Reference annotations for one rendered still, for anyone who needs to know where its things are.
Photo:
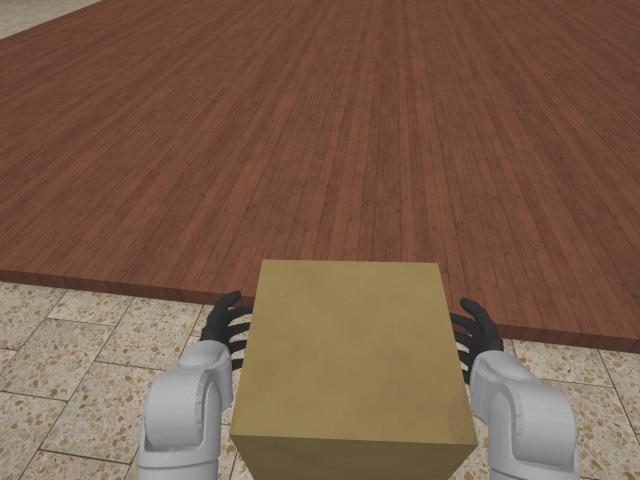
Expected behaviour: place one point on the left robot forearm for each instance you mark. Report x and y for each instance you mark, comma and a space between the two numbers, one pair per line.
180, 435

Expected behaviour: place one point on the robot right hand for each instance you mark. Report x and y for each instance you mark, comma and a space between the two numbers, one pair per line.
483, 331

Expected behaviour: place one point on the right robot forearm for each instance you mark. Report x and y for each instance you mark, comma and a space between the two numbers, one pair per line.
532, 428

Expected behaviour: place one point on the carton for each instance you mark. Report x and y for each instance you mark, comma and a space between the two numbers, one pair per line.
351, 372

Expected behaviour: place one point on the robot left hand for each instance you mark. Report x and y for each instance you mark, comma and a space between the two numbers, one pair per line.
220, 317

